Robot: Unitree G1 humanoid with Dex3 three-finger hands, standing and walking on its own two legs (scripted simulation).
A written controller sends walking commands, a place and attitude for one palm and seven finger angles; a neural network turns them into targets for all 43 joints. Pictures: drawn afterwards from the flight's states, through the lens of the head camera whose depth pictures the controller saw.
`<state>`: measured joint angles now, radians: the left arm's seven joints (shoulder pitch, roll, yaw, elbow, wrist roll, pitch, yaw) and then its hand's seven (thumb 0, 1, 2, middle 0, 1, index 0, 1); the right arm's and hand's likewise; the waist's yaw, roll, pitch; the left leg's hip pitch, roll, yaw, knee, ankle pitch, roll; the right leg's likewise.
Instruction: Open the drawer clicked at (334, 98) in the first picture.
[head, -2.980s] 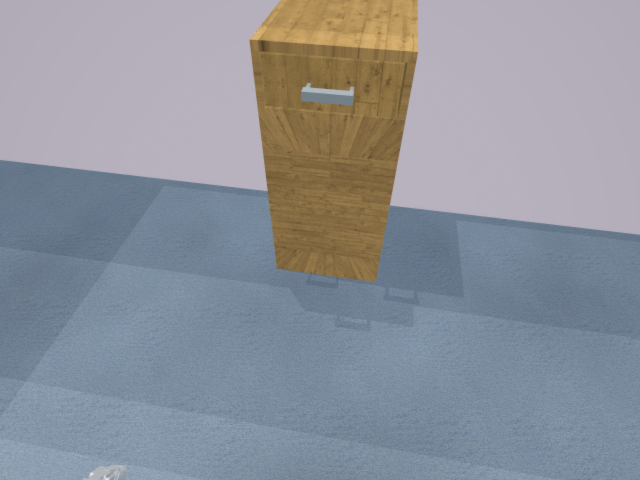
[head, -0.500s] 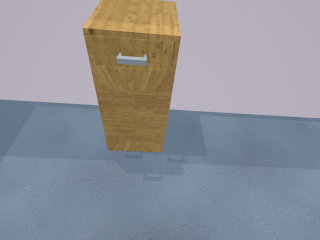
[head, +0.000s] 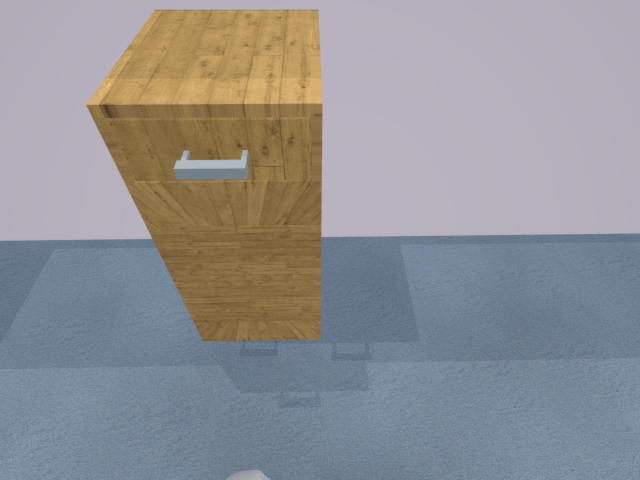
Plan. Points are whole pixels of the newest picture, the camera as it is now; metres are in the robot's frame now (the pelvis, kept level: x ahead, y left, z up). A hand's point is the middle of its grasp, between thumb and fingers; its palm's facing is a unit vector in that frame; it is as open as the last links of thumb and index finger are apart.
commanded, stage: take the last steps up to it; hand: left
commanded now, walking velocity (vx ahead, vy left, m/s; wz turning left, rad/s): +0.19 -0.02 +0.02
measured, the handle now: (213, 162) +0.64 +0.22 +0.02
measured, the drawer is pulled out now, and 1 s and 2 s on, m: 0.00 0.00 0.00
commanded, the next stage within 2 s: come to a stop and stand still in 0.08 s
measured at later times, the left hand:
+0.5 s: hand out of the picture +0.14 +0.19 -0.17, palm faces +0.05 -0.98 -0.18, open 7.4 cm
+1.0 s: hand out of the picture +0.13 +0.18 -0.16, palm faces +0.10 -0.97 -0.24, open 7.4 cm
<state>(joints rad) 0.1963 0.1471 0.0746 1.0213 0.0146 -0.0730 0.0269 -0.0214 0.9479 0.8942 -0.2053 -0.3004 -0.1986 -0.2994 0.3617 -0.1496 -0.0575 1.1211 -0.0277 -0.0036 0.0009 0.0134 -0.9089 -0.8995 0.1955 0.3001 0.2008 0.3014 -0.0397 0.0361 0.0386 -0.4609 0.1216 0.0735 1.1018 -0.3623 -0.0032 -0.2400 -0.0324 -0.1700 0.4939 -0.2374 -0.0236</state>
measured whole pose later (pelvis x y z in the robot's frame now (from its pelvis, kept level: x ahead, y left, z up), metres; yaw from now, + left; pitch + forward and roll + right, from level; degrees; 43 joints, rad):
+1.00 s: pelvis +0.08 -0.02 +0.01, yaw +1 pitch +0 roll +2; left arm 0.22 0.17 0.06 0.99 0.03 0.02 0.02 0.00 0.90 0.89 -0.21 -0.30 -0.20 -0.30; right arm 0.23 -0.21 -0.05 1.03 -0.02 0.04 0.00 0.01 -0.91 -0.90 0.19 0.30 0.20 0.30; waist 0.04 0.00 0.03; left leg -0.22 0.04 0.04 0.63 -0.38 -0.02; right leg -0.30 -0.08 -0.10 0.46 -0.16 -0.01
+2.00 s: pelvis +0.08 +0.00 +0.00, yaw +0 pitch -1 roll +1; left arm 0.26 0.16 0.00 1.09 0.01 -0.01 0.02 0.01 0.91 0.89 -0.20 -0.30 -0.19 -0.30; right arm 0.32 -0.16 0.03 1.08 -0.02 -0.01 -0.02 0.01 -0.91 -0.90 0.20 0.30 0.20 0.30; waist 0.00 0.02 0.02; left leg -0.13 0.02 0.04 0.47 -0.32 -0.01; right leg -0.24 -0.04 -0.04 0.51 -0.25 0.00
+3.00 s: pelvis +0.07 -0.01 +0.00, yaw +0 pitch -1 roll +1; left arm 0.21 0.16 0.02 1.06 0.01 0.00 0.03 0.00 0.93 0.89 -0.20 -0.30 -0.20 -0.30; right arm 0.27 -0.16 0.01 1.11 -0.02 -0.01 -0.03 0.01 -0.92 -0.90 0.19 0.30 0.20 0.30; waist 0.00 0.01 0.03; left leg -0.11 0.05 0.05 0.43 -0.29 -0.04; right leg -0.24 -0.01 -0.05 0.49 -0.24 -0.02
